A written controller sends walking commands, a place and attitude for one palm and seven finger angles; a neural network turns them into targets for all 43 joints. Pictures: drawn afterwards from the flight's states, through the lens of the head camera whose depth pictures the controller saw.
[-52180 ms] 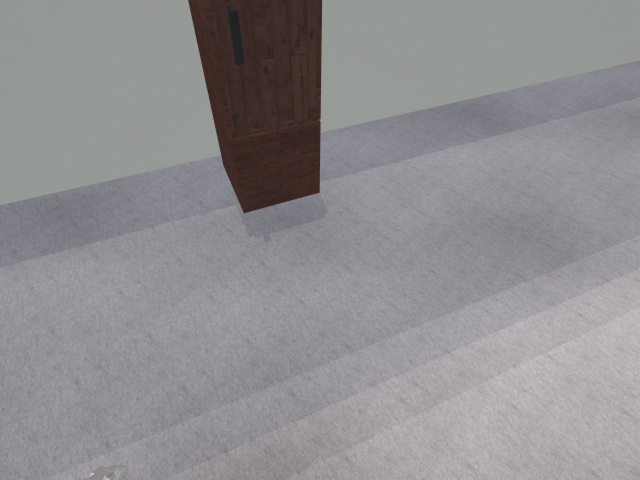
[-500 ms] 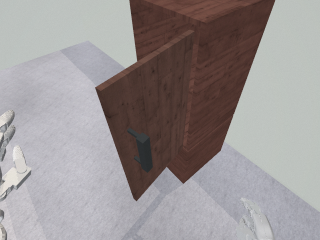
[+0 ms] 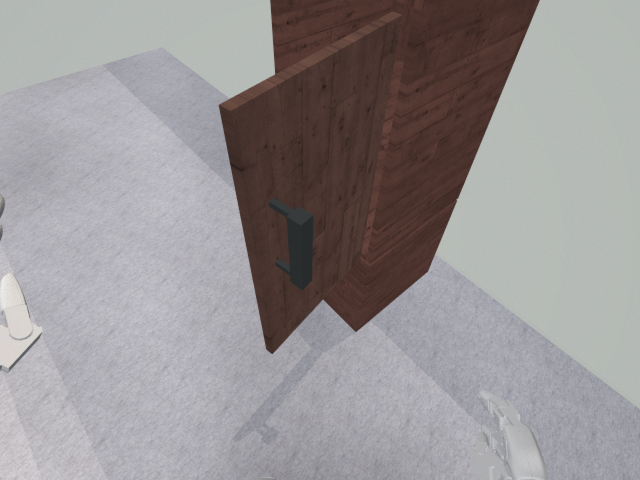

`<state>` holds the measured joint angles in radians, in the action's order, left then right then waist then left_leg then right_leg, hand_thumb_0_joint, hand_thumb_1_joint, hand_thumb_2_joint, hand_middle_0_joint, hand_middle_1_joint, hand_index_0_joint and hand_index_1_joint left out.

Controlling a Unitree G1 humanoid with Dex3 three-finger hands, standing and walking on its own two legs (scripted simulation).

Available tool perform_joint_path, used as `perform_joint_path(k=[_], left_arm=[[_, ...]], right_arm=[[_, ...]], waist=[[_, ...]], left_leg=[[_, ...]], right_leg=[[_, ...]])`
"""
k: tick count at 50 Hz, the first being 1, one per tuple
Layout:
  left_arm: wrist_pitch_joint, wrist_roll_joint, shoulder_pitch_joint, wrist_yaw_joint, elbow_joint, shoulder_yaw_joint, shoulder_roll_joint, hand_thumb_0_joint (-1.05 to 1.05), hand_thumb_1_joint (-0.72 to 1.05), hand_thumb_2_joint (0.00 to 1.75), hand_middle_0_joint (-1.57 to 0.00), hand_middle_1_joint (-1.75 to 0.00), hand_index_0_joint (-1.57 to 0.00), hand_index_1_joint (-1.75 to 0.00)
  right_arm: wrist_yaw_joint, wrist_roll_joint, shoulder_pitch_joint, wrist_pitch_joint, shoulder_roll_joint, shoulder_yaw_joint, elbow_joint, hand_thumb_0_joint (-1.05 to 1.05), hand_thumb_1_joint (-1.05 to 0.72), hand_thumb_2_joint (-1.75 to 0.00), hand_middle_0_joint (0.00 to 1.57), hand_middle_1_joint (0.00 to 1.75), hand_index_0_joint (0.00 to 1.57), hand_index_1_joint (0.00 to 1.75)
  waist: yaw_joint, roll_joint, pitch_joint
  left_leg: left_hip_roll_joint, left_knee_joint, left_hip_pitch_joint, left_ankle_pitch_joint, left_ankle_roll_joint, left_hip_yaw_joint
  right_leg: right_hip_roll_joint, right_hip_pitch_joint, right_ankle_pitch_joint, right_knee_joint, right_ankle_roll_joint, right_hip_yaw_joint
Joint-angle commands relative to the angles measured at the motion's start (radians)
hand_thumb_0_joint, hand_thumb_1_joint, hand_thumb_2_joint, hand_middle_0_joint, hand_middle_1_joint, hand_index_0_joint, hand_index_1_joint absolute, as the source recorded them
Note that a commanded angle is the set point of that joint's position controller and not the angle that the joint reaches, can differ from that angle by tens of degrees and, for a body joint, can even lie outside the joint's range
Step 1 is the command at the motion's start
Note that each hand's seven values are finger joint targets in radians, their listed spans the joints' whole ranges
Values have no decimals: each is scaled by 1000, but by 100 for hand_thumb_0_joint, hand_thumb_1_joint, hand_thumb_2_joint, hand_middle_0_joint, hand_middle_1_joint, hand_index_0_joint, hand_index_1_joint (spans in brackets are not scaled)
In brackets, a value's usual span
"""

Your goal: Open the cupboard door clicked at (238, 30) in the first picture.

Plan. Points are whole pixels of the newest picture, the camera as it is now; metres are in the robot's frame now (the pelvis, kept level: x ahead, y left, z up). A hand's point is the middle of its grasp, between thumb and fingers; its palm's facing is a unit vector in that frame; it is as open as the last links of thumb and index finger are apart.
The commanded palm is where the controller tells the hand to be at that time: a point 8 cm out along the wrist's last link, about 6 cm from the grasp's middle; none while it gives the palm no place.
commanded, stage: step back with the hand held close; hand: left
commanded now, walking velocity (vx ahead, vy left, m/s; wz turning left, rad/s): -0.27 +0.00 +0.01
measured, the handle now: (289, 244) +0.43 +0.08 +0.02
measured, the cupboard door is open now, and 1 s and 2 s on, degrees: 100 100 100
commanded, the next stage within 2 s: stop stepping back and stand still in 0.64 s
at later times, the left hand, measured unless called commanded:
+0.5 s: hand (20, 397) +0.15 +0.25 +0.17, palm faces +0.37 -0.80 -0.47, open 7.4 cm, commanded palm +0.08 +0.29 +0.19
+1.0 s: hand out of the picture +0.06 +0.28 +0.17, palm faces +0.46 -0.79 -0.40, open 7.4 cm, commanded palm +0.00 +0.31 +0.19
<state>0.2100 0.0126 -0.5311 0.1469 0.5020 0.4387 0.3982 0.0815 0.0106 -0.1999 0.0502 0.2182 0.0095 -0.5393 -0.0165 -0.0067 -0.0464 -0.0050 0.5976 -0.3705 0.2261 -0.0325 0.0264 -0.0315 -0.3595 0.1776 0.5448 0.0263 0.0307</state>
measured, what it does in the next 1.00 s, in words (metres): walks backwards: right foot, then left foot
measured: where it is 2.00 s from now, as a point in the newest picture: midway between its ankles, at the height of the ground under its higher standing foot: outside the picture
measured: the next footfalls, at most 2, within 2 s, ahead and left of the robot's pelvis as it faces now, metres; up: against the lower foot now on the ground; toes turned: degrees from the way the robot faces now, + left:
right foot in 0.38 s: -0.14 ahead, -0.09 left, +0.00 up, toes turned -2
left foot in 0.94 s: -0.11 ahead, +0.11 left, +0.00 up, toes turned +0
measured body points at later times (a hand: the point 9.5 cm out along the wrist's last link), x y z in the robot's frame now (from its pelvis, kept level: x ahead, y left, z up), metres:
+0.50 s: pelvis -0.07 -0.01 +0.00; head -0.02 +0.01 +0.45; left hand +0.12 +0.29 +0.20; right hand +0.12 -0.23 -0.08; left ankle +0.04 +0.10 -0.73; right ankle -0.11 -0.12 -0.73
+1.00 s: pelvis -0.14 +0.01 +0.01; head -0.13 +0.04 +0.46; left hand +0.03 +0.32 +0.19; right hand +0.01 -0.23 -0.08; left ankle -0.12 +0.11 -0.73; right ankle -0.16 -0.10 -0.73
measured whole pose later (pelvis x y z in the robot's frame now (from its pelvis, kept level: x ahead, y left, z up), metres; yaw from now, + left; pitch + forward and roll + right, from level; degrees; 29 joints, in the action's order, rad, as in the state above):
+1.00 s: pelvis -0.14 +0.01 +0.01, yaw +1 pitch +2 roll -1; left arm 0.19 0.03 -0.50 0.16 0.49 0.40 0.40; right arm 0.10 0.00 -0.25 0.12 0.21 0.02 -0.68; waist -0.02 0.04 0.03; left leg 0.02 0.54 -0.32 0.27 -0.03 -0.01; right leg 0.03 -0.23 0.30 0.51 -0.01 0.01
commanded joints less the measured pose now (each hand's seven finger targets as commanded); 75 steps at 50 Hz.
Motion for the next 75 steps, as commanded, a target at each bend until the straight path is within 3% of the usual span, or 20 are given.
perform_joint_path(k=[1, 6, 11, 17, 20, 22, 26, 28, 31, 33, 37, 39, 40, 44, 49, 51, 54, 58, 64, 75], left_arm=[[74, 3, 62, 25, 226, 114, 184, 0, 90, 90, -20, -30, -20, -30], [77, 18, 51, 47, 224, 109, 195, 0, 90, 90, -20, -30, -20, -30], [98, -3, 49, 36, 247, 152, 207, 0, 90, 90, -20, -30, -20, -30], [102, 30, -3, 12, 233, 99, 169, 0, 90, 90, -20, -30, -20, -30], [117, 34, 55, 12, 210, 116, 228, 0, 90, 90, -20, -30, -20, -30], [99, 30, 54, 16, 204, 106, 233, 0, 90, 90, -20, -30, -20, -30], [76, 47, -20, 3, 199, 151, 271, 0, 90, 90, -20, -30, -20, -30], [83, 62, -23, -5, 218, 159, 281, 0, 90, 90, -20, -30, -20, -30], [92, 69, -24, -16, 222, 160, 262, 0, 90, 90, -20, -30, -20, -30], [90, 66, -35, -12, 229, 173, 250, 0, 90, 90, -20, -30, -20, -30], [63, 83, -48, -3, 229, 112, 205, 0, 90, 90, -20, -30, -20, -30], [58, 61, -23, 5, 234, 115, 251, 0, 90, 90, -20, -30, -20, -30], [54, 46, 36, 15, 243, 108, 258, 0, 90, 90, -20, -30, -20, -30], [31, 24, 85, 31, 177, 79, 200, 0, 90, 90, -20, -30, -20, -30], [43, 24, 46, 32, 181, 106, 216, 0, 90, 90, -20, -30, -20, -30], [49, 29, 69, 14, 266, 92, 219, 0, 90, 90, -20, -30, -20, -30], [38, 27, -16, 26, 244, 76, 180, 0, 90, 90, -20, -30, -20, -30], [26, 27, -74, 27, 156, 95, 182, 0, 90, 90, -20, -30, -20, -30], [23, 32, -10, 32, 119, 93, 189, 0, 90, 90, -20, -30, -20, -30], [67, 14, 69, 23, 133, 70, 184, 0, 90, 90, -20, -30, -20, -30]], right_arm=[[9, -9, 70, 78, 143, -66, 136, 0, -90, -90, 20, 30, 20, 30], [15, -10, 61, 78, 131, -60, 92, 0, -90, -90, 20, 30, 20, 30], [23, -15, 101, 101, 132, -67, 123, 0, -90, -90, 20, 30, 20, 30], [-9, -32, 117, 138, 123, -58, 70, 0, -90, -90, 20, 30, 20, 30], [-8, -31, 107, 118, 113, -53, 37, 0, -90, -90, 20, 30, 20, 30], [0, -5, 95, 106, 114, -69, 44, 0, -90, -90, 20, 30, 20, 30], [10, 0, 147, 69, 105, -54, 86, 0, -90, -90, 20, 30, 20, 30], [13, 2, 138, 62, 119, -57, 92, 0, -90, -90, 20, 30, 20, 30], [12, -17, 158, 85, 143, -64, 111, 0, -90, -90, 20, 30, 20, 30], [7, -32, 144, 106, 139, -73, 100, 0, -90, -90, 20, 30, 20, 30], [-14, -18, 143, 118, 129, -70, 89, 0, -90, -90, 20, 30, 20, 30], [-15, -10, 90, 100, 117, -72, 72, 0, -90, -90, 20, 30, 20, 30], [-15, -17, 87, 98, 122, -76, 54, 0, -90, -90, 20, 30, 20, 30], [18, -20, 81, 103, 94, -34, 43, 0, -90, -90, 20, 30, 20, 30], [34, -12, 31, 155, 107, -33, 46, 0, -90, -90, 20, 30, 20, 30], [17, -29, 42, 169, 99, -31, 39, 0, -90, -90, 20, 30, 20, 30], [-2, -31, 35, 181, 99, -30, 42, 0, -90, -90, 20, 30, 20, 30], [1, -24, 70, 151, 112, -26, 50, 0, -90, -90, 20, 30, 20, 30], [-1, -18, 47, 103, 97, -44, 30, 0, -90, -90, 20, 30, 20, 30], [10, -13, 68, 132, 122, -41, 42, 0, -90, -90, 20, 30, 20, 30]], waist=[[22, 12, 93], [32, 14, 105], [8, -271, 128], [10, -179, 102], [23, -26, 184], [28, 119, 332], [20, 17, 193], [14, -55, 194], [1, -272, 196], [-11, -224, 209], [-5, -166, 202], [24, 115, 150], [7, 189, 110], [32, 47, 80], [20, -144, 199], [17, -272, 190], [15, -136, 167], [27, -134, 108], [35, 119, 89], [15, -81, 107]], left_leg=[[-38, -106, -138, 318, -14, -61], [-13, -36, 80, 207, 15, -53], [-293, -485, -358, 471, -117, -382], [-183, -297, -91, 81, -64, -218], [-70, -109, 136, -181, 24, -47], [-21, -10, 250, -287, 27, 26], [10, -37, 180, -182, 35, 0], [-49, -154, 261, -377, 18, -61], [-205, -415, 54, -83, -71, -263], [-280, -517, -104, 188, -112, -311], [-182, -377, -25, 136, -20, -147], [16, 92, 182, 94, 75, -1], [50, 358, 150, 126, 81, -36], [-14, 71, 69, 91, 39, -37], [-154, -234, 277, -429, -10, -202], [-189, -350, 286, -403, 37, -282], [-225, -358, 216, -226, -44, -261], [-129, -342, -7, 123, 7, -121], [-14, 123, 17, 87, 26, -32], [-95, -220, 149, -227, -9, -117]], right_leg=[[-60, 87, 216, -164, -47, -153], [-95, -128, 291, -222, -63, -112], [112, 289, 144, 377, 1, -36], [79, 176, 120, -56, -43, -55], [-71, 53, -288, -186, -76, -198], [-82, 133, -749, -140, 21, -140], [-87, 43, -493, -175, -48, -129], [14, 20, -268, -139, -9, -60], [140, 173, 165, 98, -10, -34], [137, 276, 291, 249, -37, -60], [81, 210, 266, -77, -68, -44], [-173, -170, 464, -454, -150, -362], [-292, -285, 463, -484, -216, -430], [-126, -13, -38, -221, -128, -155], [53, 101, -61, -29, -18, -27], [71, 46, 213, 95, -15, -23], [47, 92, 214, 70, -14, -42], [36, 276, 89, -159, -28, -8], [-219, 57, 318, -358, -177, -340], [-13, 183, -102, -133, -35, -80]])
